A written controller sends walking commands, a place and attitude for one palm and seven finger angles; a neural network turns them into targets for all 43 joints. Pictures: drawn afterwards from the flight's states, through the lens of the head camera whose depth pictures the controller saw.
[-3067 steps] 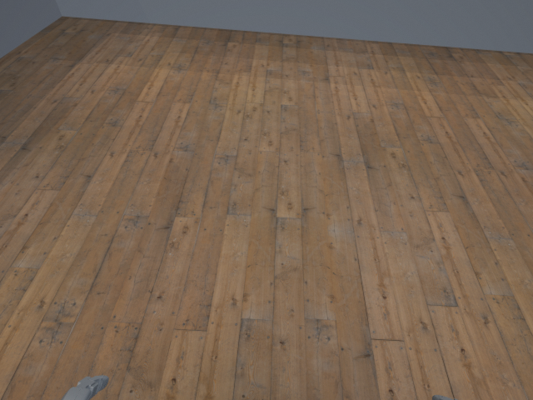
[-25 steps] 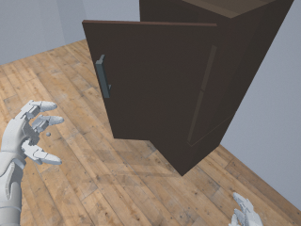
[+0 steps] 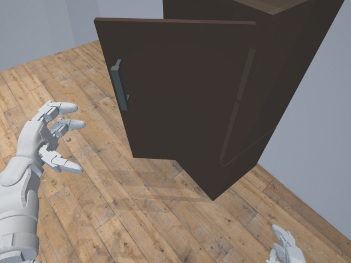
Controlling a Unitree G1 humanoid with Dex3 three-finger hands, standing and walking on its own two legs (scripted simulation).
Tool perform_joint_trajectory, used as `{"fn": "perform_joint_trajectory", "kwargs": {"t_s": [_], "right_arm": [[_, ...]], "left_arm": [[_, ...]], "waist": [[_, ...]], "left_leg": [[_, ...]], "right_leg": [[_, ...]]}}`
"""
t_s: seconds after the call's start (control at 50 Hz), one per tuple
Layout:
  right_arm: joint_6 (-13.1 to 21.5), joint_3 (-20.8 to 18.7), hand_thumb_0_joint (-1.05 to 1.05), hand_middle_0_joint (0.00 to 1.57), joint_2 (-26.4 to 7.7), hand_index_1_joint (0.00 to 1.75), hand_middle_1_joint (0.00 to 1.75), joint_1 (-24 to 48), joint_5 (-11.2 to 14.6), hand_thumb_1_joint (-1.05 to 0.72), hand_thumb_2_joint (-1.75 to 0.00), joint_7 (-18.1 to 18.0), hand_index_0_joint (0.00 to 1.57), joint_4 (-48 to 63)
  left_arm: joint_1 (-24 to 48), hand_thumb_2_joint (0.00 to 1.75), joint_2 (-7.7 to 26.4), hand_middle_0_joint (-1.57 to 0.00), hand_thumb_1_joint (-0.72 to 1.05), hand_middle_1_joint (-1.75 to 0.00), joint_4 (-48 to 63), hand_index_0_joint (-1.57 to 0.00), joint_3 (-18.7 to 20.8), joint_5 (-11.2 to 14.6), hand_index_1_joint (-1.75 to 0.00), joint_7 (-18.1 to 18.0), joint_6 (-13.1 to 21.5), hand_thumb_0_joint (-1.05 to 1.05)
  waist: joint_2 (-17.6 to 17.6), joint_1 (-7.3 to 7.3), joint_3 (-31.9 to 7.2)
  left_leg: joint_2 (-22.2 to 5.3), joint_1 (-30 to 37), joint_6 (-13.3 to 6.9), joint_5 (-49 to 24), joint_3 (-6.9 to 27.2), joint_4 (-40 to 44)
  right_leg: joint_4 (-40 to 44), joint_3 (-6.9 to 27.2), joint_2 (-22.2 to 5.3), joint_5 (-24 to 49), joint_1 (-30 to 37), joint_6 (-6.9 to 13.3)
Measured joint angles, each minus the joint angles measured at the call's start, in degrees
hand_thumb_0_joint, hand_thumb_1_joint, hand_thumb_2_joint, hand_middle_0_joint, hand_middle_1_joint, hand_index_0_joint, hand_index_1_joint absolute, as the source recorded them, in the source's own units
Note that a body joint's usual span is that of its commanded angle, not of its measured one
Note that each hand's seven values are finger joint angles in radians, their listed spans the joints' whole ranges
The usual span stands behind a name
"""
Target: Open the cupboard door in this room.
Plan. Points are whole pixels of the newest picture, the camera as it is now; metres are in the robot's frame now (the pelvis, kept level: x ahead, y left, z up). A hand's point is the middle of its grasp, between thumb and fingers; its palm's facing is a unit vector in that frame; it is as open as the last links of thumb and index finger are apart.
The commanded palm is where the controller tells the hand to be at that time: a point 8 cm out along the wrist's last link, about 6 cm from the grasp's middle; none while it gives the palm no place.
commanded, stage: move the hooked fingers beside the handle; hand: left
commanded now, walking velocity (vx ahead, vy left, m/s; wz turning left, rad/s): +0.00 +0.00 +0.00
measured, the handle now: (122, 85) +0.56 +0.19 +0.09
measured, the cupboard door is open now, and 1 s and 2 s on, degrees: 48 48 48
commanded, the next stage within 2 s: none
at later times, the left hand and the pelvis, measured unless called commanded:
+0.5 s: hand (77, 121) +0.40 +0.26 +0.11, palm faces +0.01 -1.00 -0.02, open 14.0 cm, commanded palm +0.38 +0.31 +0.11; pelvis +0.01 +0.01 +0.00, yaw -1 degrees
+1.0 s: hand (91, 100) +0.48 +0.26 +0.11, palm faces +0.00 -1.00 -0.01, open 14.0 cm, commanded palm +0.45 +0.31 +0.10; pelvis +0.01 +0.02 -0.01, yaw -2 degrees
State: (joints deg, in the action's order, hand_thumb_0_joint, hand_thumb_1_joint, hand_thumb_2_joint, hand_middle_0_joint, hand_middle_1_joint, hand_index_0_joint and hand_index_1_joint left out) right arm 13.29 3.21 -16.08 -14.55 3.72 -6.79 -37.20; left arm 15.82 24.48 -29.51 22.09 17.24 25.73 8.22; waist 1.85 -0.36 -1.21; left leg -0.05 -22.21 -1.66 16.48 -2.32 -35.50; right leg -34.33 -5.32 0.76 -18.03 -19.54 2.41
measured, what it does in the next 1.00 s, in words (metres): stands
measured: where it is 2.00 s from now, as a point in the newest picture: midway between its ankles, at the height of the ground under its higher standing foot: outside the picture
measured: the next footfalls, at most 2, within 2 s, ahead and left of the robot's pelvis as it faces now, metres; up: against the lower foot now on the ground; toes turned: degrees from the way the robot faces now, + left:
none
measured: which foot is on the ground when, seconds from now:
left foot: down 0.00-1.00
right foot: down 0.00-1.00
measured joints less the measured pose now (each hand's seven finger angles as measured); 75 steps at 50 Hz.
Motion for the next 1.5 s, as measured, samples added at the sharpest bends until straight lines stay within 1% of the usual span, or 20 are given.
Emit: {"fn": "perform_joint_trajectory", "kwargs": {"t_s": [0.06,0.14,0.2,0.3,0.36,0.44,0.52,0.6,0.7,0.78,0.9,1.1,1.18,1.24,1.32,1.4,1.5], "right_arm": [[-0.72,0.19,0.01,0.2,0.19,0.3,0.3,-0.37,-0.05,-0.9,-0.9,0.35,0.2,-0.04],[-1.59,-0.13,0.01,0.2,0.1,0.3,0.3,-1.67,-0.15,-0.9,-0.9,0.92,0.2,0.68],[-2.24,-0.45,0.01,0.2,-0.14,0.3,0.3,-2.66,-0.29,-0.9,-0.9,1.2,0.2,0.71],[-3.34,-0.88,0.01,0.2,-0.29,0.3,0.3,-3.96,-0.28,-0.9,-0.9,1.44,0.2,0.15],[-3.95,-0.79,0.01,0.2,-0.4,0.3,0.3,-4.13,-0.19,-0.9,-0.9,1.41,0.2,-0.21],[-4.58,-0.79,0.01,0.2,-0.56,0.3,0.3,-3.85,-0.29,-0.9,-0.9,1.4,0.2,-0.19],[-5.22,-0.65,0.01,0.2,-0.53,0.3,0.3,-3.64,-0.63,-0.9,-0.9,1.55,0.2,-0.16],[-5.93,-0.41,0.01,0.2,-0.35,0.3,0.3,-3.81,-0.73,-0.9,-0.9,1.79,0.2,-0.22],[-7.02,-0.62,0.01,0.2,-0.76,0.3,0.3,-4.86,-0.92,-0.9,-0.9,2.22,0.2,0.06],[-8.15,-0.56,0.01,0.2,-0.8,0.3,0.3,-5.59,-1.1,-0.9,-0.9,2.5,0.2,-0.34],[-9.76,-0.81,0.01,0.2,-0.69,0.3,0.3,-7.13,-1.49,-0.9,-0.9,3.03,0.2,-0.39],[-12.07,-0.84,0.01,0.2,-0.77,0.3,0.3,-8.27,-1.85,-0.9,-0.9,3.39,0.2,-0.68],[-12.97,-0.65,0.01,0.2,-0.77,0.3,0.3,-8.41,-1.98,-0.9,-0.9,3.53,0.21,-0.5],[-13.57,-0.67,0.01,0.2,-0.86,0.3,0.3,-8.74,-2.09,-0.9,-0.9,3.62,0.21,-0.05],[-14.32,-0.63,0.01,0.2,-0.98,0.3,0.3,-9.09,-2.2,-0.9,-0.9,3.73,0.2,0.2],[-15.14,-0.66,0.01,0.2,-1.03,0.3,0.3,-9.59,-2.29,-0.9,-0.9,3.83,0.2,0.44],[-16.32,-0.76,0.01,0.2,-1.01,0.3,0.3,-10.2,-2.33,-0.9,-0.9,4.08,0.2,1.17]], "left_arm": [[2.05,0.3,0.77,-0.3,-0.5,-1.2,-3.05,-0.3,0.52,-0.4,-1.2,-0.05,-0.44,-0.02],[2.84,0.3,1.55,-0.3,-0.5,-1.2,-4.95,-0.3,1.35,-1.31,-1.2,-0.9,-0.77,-0.02],[3.1,0.3,1.65,-0.3,-0.5,-1.2,-5.4,-0.3,1.87,-1.63,-1.2,-1.27,0.07,-0.02],[4.05,0.3,1.73,-0.3,-0.5,-1.2,-6.14,-0.3,2.26,-1.26,-1.2,-1.11,1.64,-0.02],[6.19,0.3,2.32,-0.3,-0.5,-1.2,-8.96,-0.3,1.9,-1.53,-1.2,-0.61,1.54,-0.02],[9.59,0.3,3.07,-0.3,-0.5,-1.2,-12.65,-0.3,1.17,-2.59,-1.2,-0.71,1.27,-0.02],[12.54,0.3,3.51,-0.3,-0.5,-1.2,-15.48,-0.3,1.58,-3.18,-1.2,-0.94,2.86,-0.02],[16.88,0.3,4.93,-0.3,-0.5,-1.2,-20.36,-0.3,2.08,-3.82,-1.2,-0.98,4.16,-0.02],[20.83,0.3,6.43,-0.3,-0.5,-1.2,-24.81,-0.3,1.05,-5.05,-1.2,-0.83,4.77,-0.02],[23.34,0.3,6.98,-0.3,-0.5,-1.2,-27.89,-0.3,1.83,-5.15,-1.2,-0.66,5.53,-0.02],[25.44,0.3,8.03,-0.3,-0.5,-1.2,-30.17,-0.3,2.9,-6.49,-1.2,-1.55,7.14,-0.02],[30.64,0.3,10.57,-0.3,-0.5,-1.2,-35.13,-0.3,3.5,-7.84,-1.2,-1.94,7.8,-0.02],[32.92,0.3,12.14,-0.3,-0.5,-1.2,-37.55,-0.3,4.45,-8.71,-1.2,-1.87,7.73,-0.02],[33.94,0.3,13.36,-0.3,-0.5,-1.2,-38.56,-0.3,4.78,-9.5,-1.2,-1.92,7.72,-0.02],[35.66,0.3,14.7,-0.3,-0.5,-1.2,-39.84,-0.3,4.95,-9.91,-1.2,-1.69,7.75,-0.02],[36.18,0.3,15.41,-0.3,-0.5,-1.2,-40.21,-0.3,5.18,-9.63,-1.2,-1.03,8.0,-0.02],[34.16,0.3,15.28,-0.3,-0.5,-1.2,-39.44,-0.3,6.07,-9.3,-1.2,-0.11,7.65,-0.02]], "waist": [[-0.41,0.76,-0.55],[-0.52,1.48,-0.88],[-0.47,1.67,-0.94],[-0.61,1.64,-1.27],[-0.74,1.83,-1.37],[-0.77,2.25,-0.94],[-1.03,2.73,-0.99],[-1.57,3.45,-1.16],[-1.22,4.2,-1.34],[-1.42,4.77,-1.65],[-1.58,5.78,-2.11],[-1.48,7.19,-2.15],[-1.66,7.98,-2.4],[-1.63,8.45,-2.58],[-1.59,8.85,-2.47],[-1.59,9.01,-2.77],[-1.55,8.88,-3.41]], "left_leg": [[-0.04,-0.47,-0.05,0.1,-0.46,0.04],[-0.25,-0.92,-0.11,0.41,-1.0,-0.07],[-0.3,-1.17,-0.22,0.69,-1.2,-0.28],[-0.3,-1.48,-0.35,1.04,-1.27,-0.54],[-0.18,-2.11,-0.44,1.17,-1.03,-0.93],[-0.1,-3.3,-0.57,1.18,-0.77,-1.54],[-0.17,-4.4,-0.68,1.27,-0.94,-1.99],[-0.26,-5.77,-0.72,1.57,-0.92,-2.82],[-0.29,-7.67,-0.88,1.96,-0.91,-3.83],[-0.39,-8.99,-1.02,2.27,-1.24,-4.38],[-0.64,-10.38,-1.05,2.85,-1.54,-5.15],[-1.06,-13.18,-1.09,3.46,-1.51,-6.54],[-1.29,-14.38,-1.05,3.73,-1.53,-7.13],[-1.48,-15.24,-1.02,3.94,-1.54,-7.56],[-1.65,-16.29,-1.01,4.21,-1.42,-8.17],[-1.83,-17.02,-1.0,4.46,-1.5,-8.51],[-2.04,-17.06,-1.07,4.81,-1.9,-8.52]], "right_leg": [[-0.28,0.47,0.01,-0.1,-0.79,-0.06],[-0.36,1.03,0.2,-0.15,-1.42,-0.13],[-0.41,1.25,0.25,-0.26,-1.69,-0.23],[-0.43,1.34,0.25,-0.44,-1.9,-0.38],[-0.69,1.09,0.13,-0.59,-2.36,-0.45],[-1.03,0.82,0.03,-0.56,-3.32,-0.53],[-1.39,1.0,0.06,-0.52,-4.45,-0.63],[-2.06,0.97,0.11,-0.72,-5.74,-0.65],[-2.71,0.96,0.1,-0.9,-7.48,-0.8],[-3.28,1.29,0.15,-1.08,-8.93,-0.95],[-3.83,1.63,0.37,-1.39,-10.37,-1.02],[-4.57,1.63,0.74,-1.6,-12.93,-1.03],[-4.98,1.67,0.94,-1.72,-14.1,-0.98],[-5.2,1.69,1.11,-1.79,-14.9,-0.94],[-5.51,1.6,1.27,-1.9,-15.8,-0.92],[-5.64,1.71,1.44,-1.99,-16.5,-0.92],[-5.57,2.15,1.64,-2.09,-16.69,-0.99]]}}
